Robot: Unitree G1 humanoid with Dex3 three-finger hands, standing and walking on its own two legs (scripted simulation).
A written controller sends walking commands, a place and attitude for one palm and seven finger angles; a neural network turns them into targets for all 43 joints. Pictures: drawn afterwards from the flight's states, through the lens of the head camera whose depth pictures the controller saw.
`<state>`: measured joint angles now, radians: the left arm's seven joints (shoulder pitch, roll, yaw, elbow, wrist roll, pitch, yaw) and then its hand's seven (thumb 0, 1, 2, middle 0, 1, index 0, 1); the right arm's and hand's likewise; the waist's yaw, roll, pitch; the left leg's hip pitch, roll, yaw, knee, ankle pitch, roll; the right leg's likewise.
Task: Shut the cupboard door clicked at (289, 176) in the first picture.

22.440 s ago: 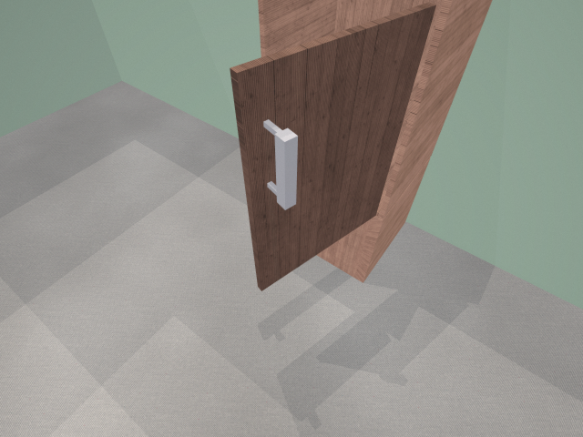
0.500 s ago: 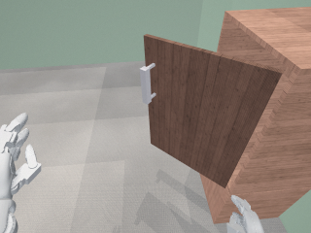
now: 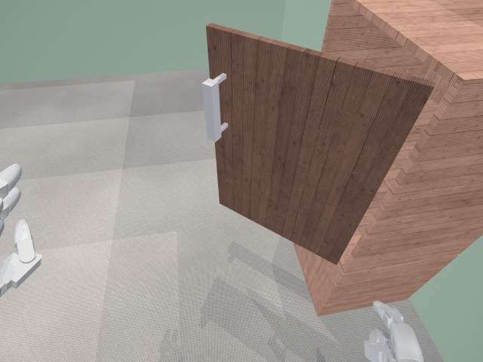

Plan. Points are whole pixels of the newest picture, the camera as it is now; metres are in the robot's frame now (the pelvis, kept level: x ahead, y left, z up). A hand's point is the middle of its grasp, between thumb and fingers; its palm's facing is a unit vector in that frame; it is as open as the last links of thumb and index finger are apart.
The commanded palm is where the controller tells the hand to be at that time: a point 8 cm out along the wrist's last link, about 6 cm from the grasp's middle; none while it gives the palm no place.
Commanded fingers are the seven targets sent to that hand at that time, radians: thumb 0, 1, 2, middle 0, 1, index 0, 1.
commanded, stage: step back with the hand held close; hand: left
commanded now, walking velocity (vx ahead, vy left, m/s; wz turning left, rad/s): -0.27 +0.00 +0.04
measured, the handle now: (218, 107) +0.64 +0.10 +0.08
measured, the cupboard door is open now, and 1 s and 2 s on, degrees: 48 48 48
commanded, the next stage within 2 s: stop stepping back and stand still in 0.94 s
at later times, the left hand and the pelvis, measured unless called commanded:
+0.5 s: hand out of the picture +0.11 +0.28 +0.16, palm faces +0.51 -0.75 -0.41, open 7.4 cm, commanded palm +0.05 +0.31 +0.18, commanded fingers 0.00 0.90 0.90 -0.20 -0.30 -0.20 -0.30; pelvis -0.08 +0.01 -0.02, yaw +3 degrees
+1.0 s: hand out of the picture +0.04 +0.25 +0.17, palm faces +0.37 -0.83 -0.42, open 7.4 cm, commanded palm -0.04 +0.30 +0.18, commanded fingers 0.00 0.90 0.90 -0.20 -0.30 -0.20 -0.30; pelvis -0.17 +0.00 -0.01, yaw +2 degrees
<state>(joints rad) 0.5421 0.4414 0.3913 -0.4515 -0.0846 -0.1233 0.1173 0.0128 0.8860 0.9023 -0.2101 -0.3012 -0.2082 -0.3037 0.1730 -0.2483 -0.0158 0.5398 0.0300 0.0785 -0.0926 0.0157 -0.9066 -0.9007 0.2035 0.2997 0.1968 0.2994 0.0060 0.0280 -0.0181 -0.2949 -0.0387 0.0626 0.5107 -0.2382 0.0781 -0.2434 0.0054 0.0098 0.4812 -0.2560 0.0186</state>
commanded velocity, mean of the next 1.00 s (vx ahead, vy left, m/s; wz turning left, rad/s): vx -0.35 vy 0.00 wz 0.00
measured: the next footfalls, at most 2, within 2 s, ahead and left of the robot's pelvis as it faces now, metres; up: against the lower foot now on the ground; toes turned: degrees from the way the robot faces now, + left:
right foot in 0.80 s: -0.17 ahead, -0.14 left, +0.00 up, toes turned +3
left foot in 1.20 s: -0.11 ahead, +0.11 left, +0.00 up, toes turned +1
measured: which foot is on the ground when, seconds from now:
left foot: down 0.00-1.00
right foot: down 0.00-0.60, up 0.62-0.78, down 0.80-1.00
